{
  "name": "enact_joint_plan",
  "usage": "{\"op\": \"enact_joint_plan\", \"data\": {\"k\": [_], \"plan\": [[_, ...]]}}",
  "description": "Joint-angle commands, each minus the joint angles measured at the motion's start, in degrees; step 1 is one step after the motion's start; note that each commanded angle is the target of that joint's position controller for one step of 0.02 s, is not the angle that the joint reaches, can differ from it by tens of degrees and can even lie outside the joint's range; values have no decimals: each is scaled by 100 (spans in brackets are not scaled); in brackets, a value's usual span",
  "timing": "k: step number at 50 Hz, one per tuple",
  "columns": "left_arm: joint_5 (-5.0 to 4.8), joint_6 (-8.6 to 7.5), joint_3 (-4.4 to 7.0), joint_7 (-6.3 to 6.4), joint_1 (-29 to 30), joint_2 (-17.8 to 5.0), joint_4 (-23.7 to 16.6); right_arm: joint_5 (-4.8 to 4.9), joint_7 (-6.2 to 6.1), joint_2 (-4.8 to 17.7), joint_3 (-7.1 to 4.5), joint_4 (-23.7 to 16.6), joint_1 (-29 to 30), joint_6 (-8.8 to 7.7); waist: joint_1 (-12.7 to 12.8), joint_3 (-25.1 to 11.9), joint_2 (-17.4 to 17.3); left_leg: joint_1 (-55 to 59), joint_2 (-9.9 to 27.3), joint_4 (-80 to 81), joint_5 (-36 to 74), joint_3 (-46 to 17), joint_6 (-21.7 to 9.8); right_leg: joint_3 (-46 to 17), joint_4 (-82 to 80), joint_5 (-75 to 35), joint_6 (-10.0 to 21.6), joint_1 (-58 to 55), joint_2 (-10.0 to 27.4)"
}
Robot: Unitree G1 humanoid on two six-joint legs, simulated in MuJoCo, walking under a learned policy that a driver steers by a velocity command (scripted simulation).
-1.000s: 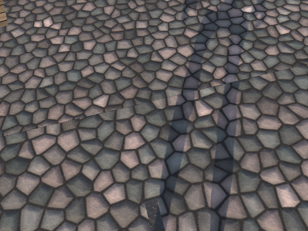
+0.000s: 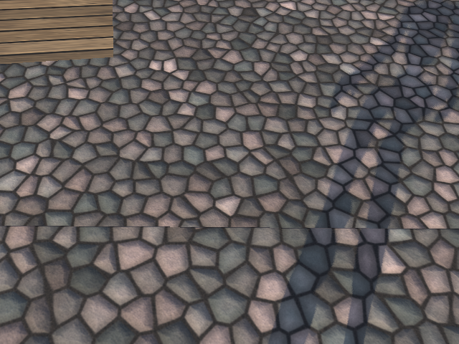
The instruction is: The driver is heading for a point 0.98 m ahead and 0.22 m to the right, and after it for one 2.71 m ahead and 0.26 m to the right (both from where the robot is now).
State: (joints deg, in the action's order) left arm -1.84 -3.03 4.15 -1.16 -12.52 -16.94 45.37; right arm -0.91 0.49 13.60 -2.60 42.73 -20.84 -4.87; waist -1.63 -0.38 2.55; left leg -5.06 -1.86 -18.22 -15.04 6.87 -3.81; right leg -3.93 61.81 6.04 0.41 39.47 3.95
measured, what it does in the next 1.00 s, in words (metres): walks ahead, turning right: right foot, then left foot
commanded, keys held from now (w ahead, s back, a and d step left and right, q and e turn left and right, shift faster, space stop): w+e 0.58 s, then w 0.42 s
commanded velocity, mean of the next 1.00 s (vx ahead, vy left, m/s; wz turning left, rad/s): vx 0.49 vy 0.00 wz -0.38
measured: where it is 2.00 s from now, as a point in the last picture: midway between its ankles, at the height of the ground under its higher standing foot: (288, 211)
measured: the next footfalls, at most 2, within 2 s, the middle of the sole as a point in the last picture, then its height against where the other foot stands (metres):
right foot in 0.28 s outside the picture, level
left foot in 0.68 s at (212, 312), level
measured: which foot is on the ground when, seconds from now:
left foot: down 0.00-0.30, up 0.32-0.66, down 0.68-1.00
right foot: up 0.00-0.26, down 0.28-0.68, up 0.70-1.00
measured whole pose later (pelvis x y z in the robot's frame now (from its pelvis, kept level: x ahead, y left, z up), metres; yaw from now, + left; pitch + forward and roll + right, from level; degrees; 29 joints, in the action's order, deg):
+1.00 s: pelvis +0.59 -0.08 +0.00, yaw -25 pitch +4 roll +2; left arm 4.2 -3.8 0.6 -4.5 -5.4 -13.5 44.8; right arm -3.3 2.2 12.8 0.3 52.4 -26.4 -6.2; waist -5.5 -3.6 1.4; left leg -3.2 -2.3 -12.1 -12.6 4.3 -2.6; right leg -0.6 42.1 3.4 0.6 39.2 4.1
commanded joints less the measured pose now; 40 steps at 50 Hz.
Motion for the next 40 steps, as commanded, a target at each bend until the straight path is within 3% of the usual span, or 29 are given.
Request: {"op": "enact_joint_plan", "data": {"k": [1,7,9,11,12,13,14,15,16,17,18,19,20,21,22,23,24,26,28,31,33,34,35,36,37,38,39,40], "plan": [[37,-50,40,-34,344,-209,-400,0,-116,842,-241,-331,276,-141,68,277,-522,220,1389,1036,2194,-448,-383,-224,-1020,-870,-52,449,-27],[34,-89,-121,-268,1357,43,-818,93,-234,1009,-313,23,-177,-30,-296,671,-458,824,1560,1049,3046,203,-154,489,-2575,-1164,154,288,-113],[23,-108,-98,-349,1488,-29,-957,97,-272,1117,-340,73,-200,68,-234,570,-572,1192,1612,613,4379,376,-98,783,-2771,-770,313,108,-314],[3,-80,-8,-376,1258,-215,-992,110,-350,1282,-383,61,-168,188,-7,198,-872,1537,1654,-173,6382,469,-31,1102,-2684,-163,532,-386,-640],[510,2,-46,-320,375,-340,-767,-1120,216,1042,-63,522,-922,-24,510,-68,-942,1086,1917,-208,7512,462,49,516,-2426,-413,662,-1436,-680],[514,11,119,-235,-388,-695,-581,-939,363,1478,-303,372,-288,-116,875,-180,-914,1065,1833,-1009,7750,562,219,599,-2510,-19,715,-1970,-938],[455,-32,252,-123,-1417,-986,-205,-830,425,1477,-279,290,173,-179,1368,-682,-458,-59,1502,-2454,6861,594,351,534,-2702,-561,1037,-3760,-1109],[520,-13,288,-62,-2284,-1058,252,-966,522,820,-48,505,-671,-197,1163,-1800,246,-2289,917,-4701,2604,385,735,-495,-1876,-1698,2051,-6707,-522],[468,-23,158,-118,-3188,-916,405,-780,699,609,103,378,-797,-264,1449,-2838,273,-3964,-168,-6559,-2024,-603,1077,-3283,-2986,-872,3072,-8375,898],[535,-230,276,-67,-3158,-982,563,-343,612,513,147,-35,859,-303,1943,-829,-77,-5562,-101,-7112,-1637,-1507,786,-3682,-3812,227,2310,-7132,988],[466,-399,254,-113,-2273,-898,512,-305,422,629,173,-260,1238,-353,1528,214,-145,-5704,299,-7020,-1222,-1681,628,-3112,-4045,729,2064,-5596,919],[451,-433,6,-182,-1245,-280,354,-495,237,837,135,-218,808,-281,800,-72,-415,-4792,556,-6274,-656,-1755,391,-2780,-4375,779,2054,-4264,789],[482,-452,-189,-222,-513,132,260,-615,111,677,198,-185,529,-208,288,14,-329,-3822,768,-5740,-220,-1686,214,-2397,-4679,573,1996,-2882,571],[486,-434,-324,-248,39,320,40,-619,47,511,255,-161,420,-100,-50,201,-118,-3084,886,-5417,-324,-1559,204,-2236,-4962,552,1953,-1662,457],[445,-443,-339,-265,288,265,-68,-523,13,565,263,-217,350,7,-181,33,-73,-2743,828,-5183,-571,-1388,296,-2054,-5097,742,1964,-1183,286],[451,-506,-288,-279,416,-10,-185,-428,12,592,299,-272,303,61,-226,-65,-146,-2381,815,-4759,-296,-1166,400,-1724,-5095,726,1836,-809,72],[517,-574,-221,-318,505,-308,-260,-340,21,590,332,-335,427,93,-219,50,-285,-1923,824,-4009,67,-951,497,-1341,-5089,532,1675,-324,-163],[497,-607,-77,-383,-106,-711,-76,-278,75,324,471,-550,1155,188,171,163,-137,-1342,623,-2846,422,-614,707,-1092,-5071,323,1521,-162,-426],[482,-560,3,-489,-921,-783,113,-285,128,335,536,-630,1588,201,554,195,-92,-1715,467,-2069,1034,-676,734,-1459,-4682,162,1567,-1184,-168],[486,-458,41,-516,-1171,-716,153,-283,97,633,493,-665,2011,62,653,165,54,-2150,375,-1243,1255,-760,507,-2013,-4159,-363,1535,-2590,384],[560,-441,28,-442,-1077,-664,182,-170,50,895,392,-600,1817,-80,390,-34,44,-1439,340,-1056,1544,-662,56,-1949,-3623,-1176,1184,-2751,313],[642,-486,0,-398,-924,-568,146,-105,26,1123,263,-345,930,-197,0,-465,-137,-198,499,-1326,1881,-811,-369,-1628,-2751,-1756,812,-2276,-57],[747,-586,-182,-330,-1450,101,3,-135,51,1463,171,-23,-405,-255,-141,-2048,-1490,2327,1730,-1247,2959,-2656,-1803,-900,-885,-365,241,-1080,-1084],[727,-600,-223,-381,-1582,206,1,-196,92,1304,208,219,-1204,-144,-471,-2472,-1891,3594,2600,-386,1512,-4750,-2351,-623,643,2728,11,608,-1510],[616,-523,-126,-354,-604,-102,-155,-216,83,1133,171,329,-1113,-165,-637,-911,-822,2512,2399,44,99,-4416,-1607,-628,1345,2220,147,1564,-1031],[554,-459,-140,-232,-410,-80,-128,-194,58,872,218,230,-415,-159,-363,-235,-681,1474,2182,280,-723,-3628,-1272,-450,1470,1505,219,1662,-628],[622,-400,-140,-137,-489,-110,-50,-165,8,440,339,163,-25,-130,-171,-338,-652,888,2009,564,-476,-3175,-1195,-433,1025,982,277,1140,-313],[737,-364,-192,-130,-314,10,-85,-131,-44,180,404,173,161,-131,-47,-276,-613,474,1838,763,188,-2765,-1153,-397,704,725,280,731,-119]]}}
Velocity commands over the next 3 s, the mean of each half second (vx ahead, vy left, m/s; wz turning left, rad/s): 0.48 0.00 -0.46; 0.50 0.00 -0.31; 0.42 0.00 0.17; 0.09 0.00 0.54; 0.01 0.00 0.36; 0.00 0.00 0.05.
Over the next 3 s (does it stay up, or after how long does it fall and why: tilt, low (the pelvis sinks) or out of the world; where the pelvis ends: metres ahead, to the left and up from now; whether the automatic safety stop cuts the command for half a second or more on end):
stays up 1.06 -0.28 -0.13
